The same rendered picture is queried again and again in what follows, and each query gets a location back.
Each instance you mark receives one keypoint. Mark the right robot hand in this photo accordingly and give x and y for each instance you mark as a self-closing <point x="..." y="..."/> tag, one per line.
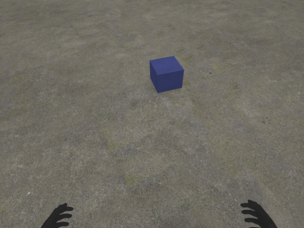
<point x="264" y="221"/>

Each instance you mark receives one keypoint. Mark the left robot hand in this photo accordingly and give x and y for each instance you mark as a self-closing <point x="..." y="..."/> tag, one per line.
<point x="55" y="216"/>

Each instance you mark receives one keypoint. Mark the carton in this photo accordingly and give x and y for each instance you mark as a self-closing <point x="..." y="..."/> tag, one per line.
<point x="166" y="74"/>

